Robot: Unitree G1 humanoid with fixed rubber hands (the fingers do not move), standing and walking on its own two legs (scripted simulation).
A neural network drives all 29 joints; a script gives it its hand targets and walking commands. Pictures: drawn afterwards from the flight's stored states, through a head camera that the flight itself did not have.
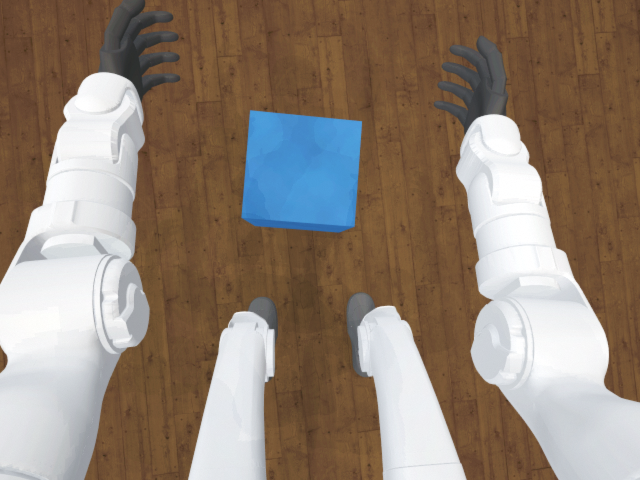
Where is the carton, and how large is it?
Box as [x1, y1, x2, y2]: [241, 110, 361, 232]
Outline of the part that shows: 250,110 241,217 254,225 338,232 354,226 361,121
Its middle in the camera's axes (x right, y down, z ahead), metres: -0.05 -0.13 +0.85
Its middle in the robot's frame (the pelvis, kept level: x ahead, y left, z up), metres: +0.50 +0.01 -0.52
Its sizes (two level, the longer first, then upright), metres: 0.210 0.200 0.250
